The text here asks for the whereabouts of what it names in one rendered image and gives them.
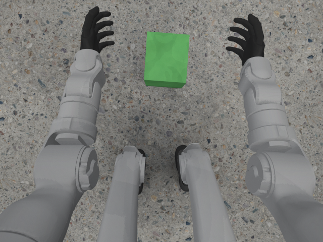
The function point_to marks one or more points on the robot left upper arm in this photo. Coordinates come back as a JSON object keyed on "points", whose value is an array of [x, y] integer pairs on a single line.
{"points": [[62, 174]]}

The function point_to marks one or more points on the robot left foot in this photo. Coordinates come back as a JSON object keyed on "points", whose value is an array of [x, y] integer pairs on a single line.
{"points": [[141, 187]]}

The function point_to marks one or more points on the robot left hand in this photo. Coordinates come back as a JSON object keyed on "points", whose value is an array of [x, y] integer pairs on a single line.
{"points": [[90, 37]]}

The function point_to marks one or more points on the robot right foot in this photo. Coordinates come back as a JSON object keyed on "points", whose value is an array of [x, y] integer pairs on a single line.
{"points": [[178, 152]]}

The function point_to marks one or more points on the carton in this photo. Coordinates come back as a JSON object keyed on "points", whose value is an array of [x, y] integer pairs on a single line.
{"points": [[166, 59]]}

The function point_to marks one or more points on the robot left forearm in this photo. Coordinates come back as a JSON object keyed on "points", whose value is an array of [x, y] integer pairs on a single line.
{"points": [[75, 124]]}

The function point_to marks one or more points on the robot right hand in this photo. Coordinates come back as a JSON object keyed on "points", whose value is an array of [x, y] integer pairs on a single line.
{"points": [[253, 45]]}

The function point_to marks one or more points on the robot right upper arm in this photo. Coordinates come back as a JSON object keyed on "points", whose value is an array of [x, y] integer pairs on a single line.
{"points": [[285, 183]]}

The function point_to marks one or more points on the robot right forearm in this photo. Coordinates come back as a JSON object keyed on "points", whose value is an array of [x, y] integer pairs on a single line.
{"points": [[265, 111]]}

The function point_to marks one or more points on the robot foot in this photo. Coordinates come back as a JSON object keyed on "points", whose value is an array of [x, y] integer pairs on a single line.
{"points": [[141, 187], [178, 152]]}

